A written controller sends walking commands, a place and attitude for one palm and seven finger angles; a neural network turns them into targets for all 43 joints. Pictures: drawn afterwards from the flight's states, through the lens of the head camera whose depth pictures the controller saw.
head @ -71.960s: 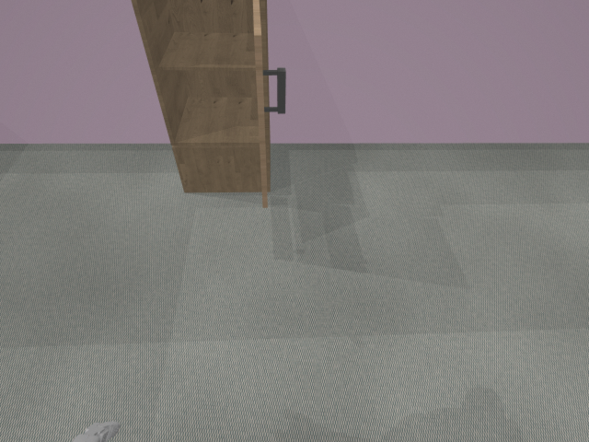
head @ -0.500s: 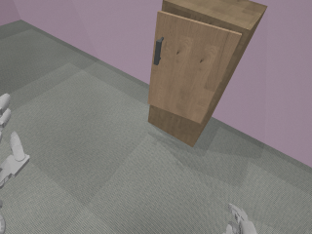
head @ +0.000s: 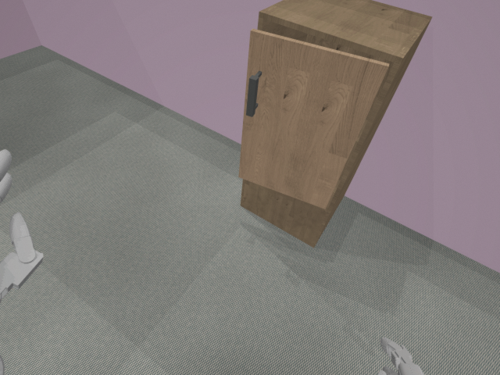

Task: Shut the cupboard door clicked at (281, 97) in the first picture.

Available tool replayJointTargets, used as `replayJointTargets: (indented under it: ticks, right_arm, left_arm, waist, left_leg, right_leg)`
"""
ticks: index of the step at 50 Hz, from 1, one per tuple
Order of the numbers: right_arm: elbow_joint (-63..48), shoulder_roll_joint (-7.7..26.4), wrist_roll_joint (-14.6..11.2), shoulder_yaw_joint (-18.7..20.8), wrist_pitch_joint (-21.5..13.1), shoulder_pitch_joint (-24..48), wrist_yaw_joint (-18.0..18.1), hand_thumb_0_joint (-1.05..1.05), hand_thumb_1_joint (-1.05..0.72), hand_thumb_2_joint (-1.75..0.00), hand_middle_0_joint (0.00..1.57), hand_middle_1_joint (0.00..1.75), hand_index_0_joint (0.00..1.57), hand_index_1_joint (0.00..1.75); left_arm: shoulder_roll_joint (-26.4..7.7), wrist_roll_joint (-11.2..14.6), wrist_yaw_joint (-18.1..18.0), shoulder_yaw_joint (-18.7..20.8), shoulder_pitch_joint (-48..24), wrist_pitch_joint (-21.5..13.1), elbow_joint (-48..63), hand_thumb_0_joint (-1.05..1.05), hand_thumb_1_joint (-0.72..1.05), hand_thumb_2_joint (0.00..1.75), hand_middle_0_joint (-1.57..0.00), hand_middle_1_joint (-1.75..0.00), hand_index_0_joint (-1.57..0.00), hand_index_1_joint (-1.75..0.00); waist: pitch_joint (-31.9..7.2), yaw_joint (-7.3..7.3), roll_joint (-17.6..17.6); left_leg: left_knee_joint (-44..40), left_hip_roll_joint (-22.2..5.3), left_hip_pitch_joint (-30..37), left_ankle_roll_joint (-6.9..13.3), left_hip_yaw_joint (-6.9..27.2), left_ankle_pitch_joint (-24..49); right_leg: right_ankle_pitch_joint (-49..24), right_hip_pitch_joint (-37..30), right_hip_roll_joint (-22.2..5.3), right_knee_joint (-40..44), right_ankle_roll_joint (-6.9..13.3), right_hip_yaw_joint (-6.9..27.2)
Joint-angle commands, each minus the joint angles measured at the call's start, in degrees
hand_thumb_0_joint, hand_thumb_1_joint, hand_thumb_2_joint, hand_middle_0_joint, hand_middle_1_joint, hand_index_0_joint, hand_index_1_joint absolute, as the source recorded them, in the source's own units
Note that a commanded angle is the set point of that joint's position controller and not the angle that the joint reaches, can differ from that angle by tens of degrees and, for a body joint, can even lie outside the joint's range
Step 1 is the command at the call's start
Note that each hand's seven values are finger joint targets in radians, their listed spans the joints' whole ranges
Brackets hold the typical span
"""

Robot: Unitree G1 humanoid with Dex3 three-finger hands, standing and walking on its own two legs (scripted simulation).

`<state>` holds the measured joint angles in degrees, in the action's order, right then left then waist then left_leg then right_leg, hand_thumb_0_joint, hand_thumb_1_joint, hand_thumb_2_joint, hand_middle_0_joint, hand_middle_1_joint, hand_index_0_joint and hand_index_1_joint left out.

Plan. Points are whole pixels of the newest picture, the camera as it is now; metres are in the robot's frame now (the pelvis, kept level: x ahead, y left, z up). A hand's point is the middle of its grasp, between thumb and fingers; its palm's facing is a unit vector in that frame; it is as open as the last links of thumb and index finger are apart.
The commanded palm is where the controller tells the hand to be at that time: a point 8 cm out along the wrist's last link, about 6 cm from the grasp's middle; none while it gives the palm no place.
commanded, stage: stop stepping back and stand still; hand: left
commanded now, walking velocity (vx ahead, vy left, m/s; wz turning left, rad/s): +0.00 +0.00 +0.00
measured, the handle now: (254, 93) +0.89 +0.04 -0.03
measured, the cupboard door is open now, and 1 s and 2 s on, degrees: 10 10 10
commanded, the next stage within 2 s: let the arm hang, fingers relaxed in 0.48 s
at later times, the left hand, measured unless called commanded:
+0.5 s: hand (39, 245) +0.21 +0.26 +0.17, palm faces +0.45 -0.78 -0.44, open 7.4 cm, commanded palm +0.15 +0.29 +0.19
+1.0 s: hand out of the picture +0.01 +0.19 -0.17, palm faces +0.01 -0.98 -0.19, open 7.0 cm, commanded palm none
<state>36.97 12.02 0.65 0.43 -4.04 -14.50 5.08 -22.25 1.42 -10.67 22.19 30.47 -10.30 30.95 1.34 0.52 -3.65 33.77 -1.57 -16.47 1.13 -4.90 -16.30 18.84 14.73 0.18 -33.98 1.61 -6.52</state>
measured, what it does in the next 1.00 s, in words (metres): stands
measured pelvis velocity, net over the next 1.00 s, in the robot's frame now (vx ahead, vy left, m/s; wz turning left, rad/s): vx -0.02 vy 0.00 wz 0.03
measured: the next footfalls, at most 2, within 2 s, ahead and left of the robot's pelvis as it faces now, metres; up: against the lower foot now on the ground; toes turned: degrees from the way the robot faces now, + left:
none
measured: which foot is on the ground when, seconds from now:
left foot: down 0.00-1.00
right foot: down 0.00-1.00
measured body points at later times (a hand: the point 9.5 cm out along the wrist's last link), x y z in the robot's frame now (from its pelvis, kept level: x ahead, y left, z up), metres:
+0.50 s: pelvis +0.01 -0.01 +0.01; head +0.01 -0.01 +0.46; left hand +0.18 +0.30 +0.19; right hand +0.17 -0.24 -0.08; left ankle +0.02 +0.11 -0.73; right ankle +0.00 -0.09 -0.73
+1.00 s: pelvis -0.02 +0.00 +0.01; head +0.01 +0.02 +0.46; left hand +0.01 +0.24 -0.15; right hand +0.02 -0.25 -0.13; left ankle +0.02 +0.11 -0.73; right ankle +0.00 -0.09 -0.73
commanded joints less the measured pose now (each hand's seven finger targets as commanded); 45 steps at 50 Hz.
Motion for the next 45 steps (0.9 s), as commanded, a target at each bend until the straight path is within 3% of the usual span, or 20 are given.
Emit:
replayJointTargets:
  ticks: [1, 4, 7, 11, 12, 15, 17, 22, 28, 29, 30, 31, 34, 36, 37, 40, 43, 45]
  right_arm:
    - [-9.19, 5.47, 0.09, 1.06, -4.58, 6.62, -0.08, 0.0, -0.9, -0.9, 0.2, 0.3, 0.2, 0.3]
    - [-9.23, 6.09, -0.88, 1.6, -4.6, 4.59, -0.64, 0.0, -0.9, -0.9, 0.2, 0.3, 0.2, 0.3]
    - [-9.58, 6.48, -1.57, 2.1, -3.34, 3.87, -1.36, 0.0, -0.9, -0.9, 0.2, 0.3, 0.2, 0.3]
    - [-10.45, 6.2, -1.68, 1.54, -1.94, 5.31, -1.01, 0.0, -0.9, -0.9, 0.2, 0.3, 0.2, 0.3]
    - [-10.54, 6.32, -1.52, 1.39, -1.83, 5.98, -0.71, 0.0, -0.9, -0.9, 0.2, 0.3, 0.2, 0.3]
    - [-10.95, 5.71, -1.46, 1.0, -1.4, 6.6, -0.09, 0.0, -0.9, -0.9, 0.2, 0.3, 0.2, 0.3]
    - [-11.02, 5.88, -1.31, 0.9, -1.46, 7.24, 0.35, 0.0, -0.9, -0.9, 0.2, 0.3, 0.2, 0.3]
    - [-10.43, 5.92, -1.18, 0.9, -1.65, 6.92, 0.49, 0.0, -0.9, -0.9, 0.2, 0.3, 0.2, 0.3]
    - [-10.32, 6.22, -1.44, 1.14, -1.42, 6.69, 0.08, 0.0, -0.9, -0.9, 0.2, 0.3, 0.2, 0.3]
    - [-0.42, 16.74, -1.67, 2.88, -4.74, 12.08, -5.64, 0.0, -0.9, -0.9, 0.2, 0.3, 0.2, 0.3]
    - [-0.08, 15.04, -1.26, 3.31, -2.0, 7.81, -5.69, 0.0, -0.9, -0.9, 0.2, 0.3, 0.2, 0.3]
    - [-0.75, 14.89, -1.05, 2.97, -1.03, 7.14, -5.38, 0.0, -0.9, -0.9, 0.2, 0.3, 0.2, 0.3]
    - [0.67, 14.64, -0.16, 1.73, 0.7, 6.68, -5.45, 0.0, -0.9, -0.9, 0.2, 0.3, 0.2, 0.3]
    - [1.8, 15.04, 0.2, 1.41, 1.28, 7.02, -5.37, 0.0, -0.9, -0.9, 0.2, 0.3, 0.2, 0.3]
    - [2.38, 14.98, 0.26, 1.33, 1.71, 6.49, -5.42, 0.0, -0.9, -0.9, 0.2, 0.3, 0.2, 0.3]
    - [5.95, 12.2, 0.65, 0.31, 2.99, 5.13, -5.38, 0.0, -0.9, -0.9, 0.2, 0.3, 0.2, 0.3]
    - [9.35, 10.11, 0.82, -0.36, 3.71, 4.73, -5.33, 0.0, -0.9, -0.9, 0.2, 0.3, 0.2, 0.3]
    - [11.94, 8.8, 0.74, -0.46, 3.93, 4.28, -5.06, 0.0, -0.9, -0.9, 0.2, 0.3, 0.2, 0.3]
  left_arm:
    - [-13.17, -0.34, -1.29, 10.9, -4.51, -5.48, 11.49, 0.0, 0.9, 0.9, -0.2, -0.3, -0.2, -0.3]
    - [-11.03, 0.22, -0.53, 10.01, -0.56, -5.16, 6.28, 0.0, 0.9, 0.9, -0.2, -0.3, -0.2, -0.3]
    - [-8.5, 1.4, 0.01, 8.22, 4.99, -3.49, 2.01, 0.0, 0.9, 0.9, -0.2, -0.3, -0.2, -0.3]
    - [-10.03, 1.89, -0.11, 8.01, 3.27, -2.28, 4.28, 0.0, 0.9, 0.9, -0.2, -0.3, -0.2, -0.3]
    - [-12.07, 1.79, -0.32, 9.4, 2.29, -2.24, 5.69, 0.0, 0.9, 0.9, -0.2, -0.3, -0.2, -0.3]
    - [-12.37, 1.71, -0.49, 9.1, 0.24, -2.22, 7.38, 0.0, 0.9, 0.9, -0.2, -0.3, -0.2, -0.3]
    - [-14.32, 1.59, -0.78, 10.27, -2.13, -2.44, 9.19, 0.0, 0.9, 0.9, -0.2, -0.3, -0.2, -0.3]
    - [-12.56, 1.29, -1.04, 9.13, -2.23, -2.69, 6.88, 0.0, 0.9, 0.9, -0.2, -0.3, -0.2, -0.3]
    - [-10.2, 1.26, -0.7, 7.17, -0.68, -2.36, 3.55, 0.0, 0.9, 0.9, -0.2, -0.3, -0.2, -0.3]
    - [-2.15, -2.58, 7.84, -16.92, -4.99, 5.75, -35.84, 0.0, 0.9, 0.9, -0.2, -0.3, -0.2, -0.3]
    - [-0.92, -2.04, 9.73, -15.79, -5.96, 9.81, -37.1, 0.0, 0.9, 0.9, -0.2, -0.3, -0.2, -0.3]
    - [-0.32, -2.05, 10.33, -15.82, -6.03, 10.74, -36.78, 0.0, 0.9, 0.9, -0.2, -0.3, -0.2, -0.3]
    - [-1.06, -2.52, 10.9, -17.18, -11.81, 10.11, -44.3, 0.0, 0.9, 0.9, -0.2, -0.3, -0.2, -0.3]
    - [-2.32, -2.72, 10.84, -17.83, -14.1, 9.69, -50.86, 0.0, 0.9, 0.9, -0.2, -0.3, -0.2, -0.3]
    - [-2.95, -2.74, 10.63, -18.29, -15.22, 9.55, -54.12, 0.0, 0.9, 0.9, -0.2, -0.3, -0.2, -0.3]
    - [-1.58, -2.47, 10.07, -19.78, -16.43, 9.94, -63.46, 0.0, 0.9, 0.9, -0.2, -0.3, -0.2, -0.3]
    - [-0.15, -2.34, 9.73, -20.47, -15.99, 10.1, -71.01, 0.0, 0.9, 0.9, -0.2, -0.3, -0.2, -0.3]
    - [0.55, -2.24, 9.64, -20.6, -14.9, 9.99, -75.88, 0.0, 0.9, 0.9, -0.2, -0.3, -0.2, -0.3]
  waist:
    - [-1.32, -0.17, 22.13]
    - [-5.49, -0.99, 12.93]
    - [-10.43, -1.49, 4.89]
    - [-11.73, -1.68, 1.32]
    - [-11.96, -1.53, 2.84]
    - [-10.72, -1.29, 2.64]
    - [-9.27, -1.17, 5.05]
    - [-7.01, -0.94, 8.0]
    - [-5.54, -0.95, 6.35]
    - [-0.99, -2.23, 7.35]
    - [-4.8, -1.59, 8.32]
    - [-3.32, -1.15, 9.6]
    - [-3.59, -0.32, 1.05]
    - [-4.64, -0.36, -5.23]
    - [-5.68, -0.69, -6.06]
    - [-6.42, -1.21, -2.61]
    - [-6.26, -1.01, 6.44]
    - [-5.34, -0.73, 10.5]
  left_leg:
    - [-18.31, -12.28, -4.35, 2.69, 13.95, 5.17]
    - [-10.69, -8.26, -0.99, 0.38, 8.43, 17.12]
    - [-5.49, -5.76, 0.7, -1.24, 5.3, 19.23]
    - [-4.72, -4.77, 2.06, -1.24, 4.66, 17.03]
    - [-5.07, -4.74, 1.99, -1.18, 4.88, 17.33]
    - [-5.76, -4.28, 2.4, -0.79, 4.8, 14.86]
    - [-6.07, -4.03, 2.4, -0.77, 4.93, 13.75]
    - [-7.42, -3.9, 1.56, -0.57, 5.43, 10.76]
    - [-8.27, -4.13, 0.75, -0.56, 5.92, 10.66]
    - [-1.05, -6.13, -1.08, -0.28, 5.97, 20.63]
    - [-3.99, -6.44, 0.94, -0.23, 6.12, 19.73]
    - [-5.2, -7.06, -1.14, 0.51, 6.51, 16.57]
    - [-6.75, -7.38, -4.93, 2.15, 9.76, 14.22]
    - [-6.69, -6.28, -2.85, 1.87, 10.3, 13.46]
    - [-6.12, -5.51, -0.95, 1.51, 10.1, 14.33]
    - [-6.55, -3.83, 3.07, 0.7, 8.31, 12.72]
    - [-9.77, -4.05, 3.4, 0.42, 8.38, 9.89]
    - [-11.6, -3.87, 2.45, 0.23, 8.23, 6.18]
  right_leg:
    - [-0.17, -3.12, -2.02, 0.85, -1.26, 4.23]
    - [-14.56, -7.77, -2.44, 8.65, -1.12, 5.58]
    - [-27.02, -10.01, -5.81, 8.5, 0.37, 10.02]
    - [-28.62, -8.37, -7.48, 8.72, 0.45, 11.12]
    - [-28.49, -8.51, -7.67, 8.42, 0.4, 10.71]
    - [-24.63, -6.95, -7.34, 9.31, 0.17, 10.99]
    - [-21.89, -5.51, -7.46, 10.17, 0.18, 11.22]
    - [-15.96, -4.38, -6.76, 12.21, 0.14, 11.7]
    - [-14.19, -4.09, -6.12, 13.05, 0.02, 10.73]
    - [-21.91, 1.61, -9.01, 5.06, 0.58, 4.84]
    - [-17.72, 1.74, -7.55, 5.94, 0.77, 7.92]
    - [-12.75, 1.91, -6.45, 5.52, 0.26, 6.93]
    - [-7.87, -0.31, -4.84, 3.88, 0.86, 6.41]
    - [-8.58, -1.07, -6.07, 5.96, 1.44, 8.49]
    - [-9.48, -0.83, -6.92, 6.23, 2.21, 9.58]
    - [-8.56, 0.04, -8.35, 8.59, 2.56, 11.19]
    - [-4.84, -1.88, -7.34, 10.48, 1.72, 10.78]
    - [-3.79, -3.35, -6.9, 11.9, 1.59, 10.8]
